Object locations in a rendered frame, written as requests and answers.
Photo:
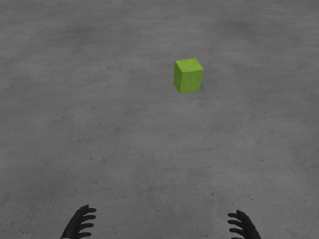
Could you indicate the robot left hand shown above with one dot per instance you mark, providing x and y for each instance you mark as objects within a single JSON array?
[{"x": 74, "y": 226}]

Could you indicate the robot right hand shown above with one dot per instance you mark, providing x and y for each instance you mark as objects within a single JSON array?
[{"x": 249, "y": 231}]

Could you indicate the carton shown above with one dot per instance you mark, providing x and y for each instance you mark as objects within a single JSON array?
[{"x": 187, "y": 75}]

